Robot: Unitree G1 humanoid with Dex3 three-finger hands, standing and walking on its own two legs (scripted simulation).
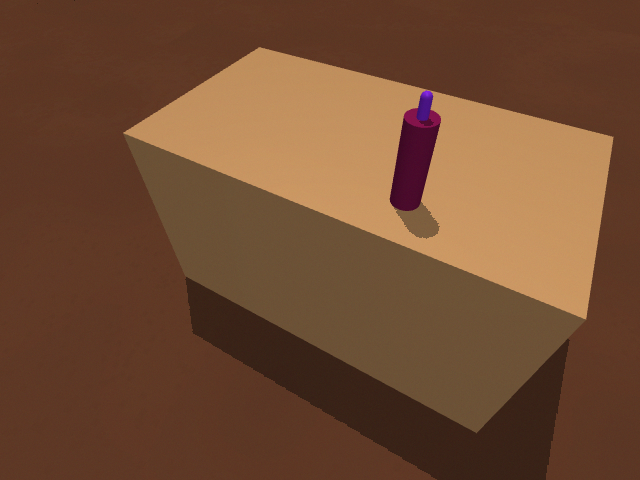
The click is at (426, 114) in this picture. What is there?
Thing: necked bottle
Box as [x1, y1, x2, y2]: [390, 91, 440, 210]
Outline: 429,91 424,91 421,94 418,107 410,109 405,112 403,118 390,195 391,203 395,207 403,210 414,209 418,206 420,202 440,122 439,115 429,109 432,99 432,94
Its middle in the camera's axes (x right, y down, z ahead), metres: +0.19 -0.17 +0.79
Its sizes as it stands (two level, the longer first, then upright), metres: 0.067 0.067 0.258
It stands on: a support 0.65 m high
